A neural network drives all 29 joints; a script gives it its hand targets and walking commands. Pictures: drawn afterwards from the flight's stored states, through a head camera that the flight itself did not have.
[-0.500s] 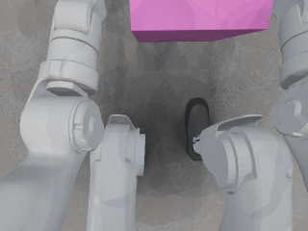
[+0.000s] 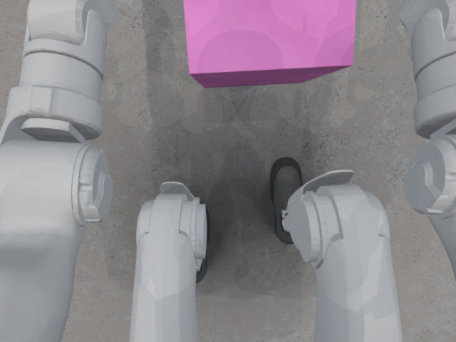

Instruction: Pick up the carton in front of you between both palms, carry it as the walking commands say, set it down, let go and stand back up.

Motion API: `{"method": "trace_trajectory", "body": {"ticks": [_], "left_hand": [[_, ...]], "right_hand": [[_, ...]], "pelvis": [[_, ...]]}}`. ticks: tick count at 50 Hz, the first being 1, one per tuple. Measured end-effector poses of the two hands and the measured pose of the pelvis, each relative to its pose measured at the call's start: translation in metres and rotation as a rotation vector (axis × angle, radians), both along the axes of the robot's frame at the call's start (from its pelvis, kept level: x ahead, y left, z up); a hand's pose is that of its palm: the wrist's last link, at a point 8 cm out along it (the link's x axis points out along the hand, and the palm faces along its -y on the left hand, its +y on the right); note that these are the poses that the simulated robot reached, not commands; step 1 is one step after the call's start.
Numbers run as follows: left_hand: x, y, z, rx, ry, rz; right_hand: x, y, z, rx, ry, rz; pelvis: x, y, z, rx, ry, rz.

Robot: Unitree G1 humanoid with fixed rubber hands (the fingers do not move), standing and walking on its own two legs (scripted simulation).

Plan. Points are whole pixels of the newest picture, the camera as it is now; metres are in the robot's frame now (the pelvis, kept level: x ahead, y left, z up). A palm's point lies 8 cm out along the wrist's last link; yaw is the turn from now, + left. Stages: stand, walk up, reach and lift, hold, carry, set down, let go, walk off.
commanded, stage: set down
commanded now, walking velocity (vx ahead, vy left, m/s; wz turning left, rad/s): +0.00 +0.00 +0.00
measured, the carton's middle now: (258, 15) +0.56 -0.07 -0.28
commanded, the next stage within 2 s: let go in 0.78 s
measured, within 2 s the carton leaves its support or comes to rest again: neither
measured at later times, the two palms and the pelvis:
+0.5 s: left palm out of the picture +0.61 +0.13 +0.03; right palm out of the picture +0.56 -0.26 +0.02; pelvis +0.02 -0.01 +0.13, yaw +0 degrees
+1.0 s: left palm out of the picture +0.57 +0.14 +0.15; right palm out of the picture +0.52 -0.26 +0.14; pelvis +0.05 -0.02 +0.26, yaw -1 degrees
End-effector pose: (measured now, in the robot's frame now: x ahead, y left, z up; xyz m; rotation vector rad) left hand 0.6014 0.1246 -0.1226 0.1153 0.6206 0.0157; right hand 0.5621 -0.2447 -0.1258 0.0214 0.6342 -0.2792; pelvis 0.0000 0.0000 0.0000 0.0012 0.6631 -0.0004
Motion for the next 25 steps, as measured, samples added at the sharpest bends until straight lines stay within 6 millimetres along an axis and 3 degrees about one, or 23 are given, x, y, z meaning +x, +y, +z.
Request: {"method": "trace_trajectory", "body": {"ticks": [8,18,25], "left_hand": [[0.002,0.003,0.060,-0.007,0.022,0.016],[0.004,0.009,0.105,0.001,0.003,0.019],[0.005,0.010,0.148,-0.001,0.002,0.008]], "right_hand": [[-0.002,0.000,0.057,-0.002,0.014,0.007],[-0.001,-0.008,0.103,-0.019,-0.001,0.011],[-0.003,-0.013,0.147,-0.017,-0.001,0.016]], "pelvis": [[0.004,-0.001,0.042,0.015,0.089,-0.012],[0.013,-0.005,0.087,0.023,0.151,-0.019],[0.021,-0.008,0.127,0.026,0.174,-0.025]]}}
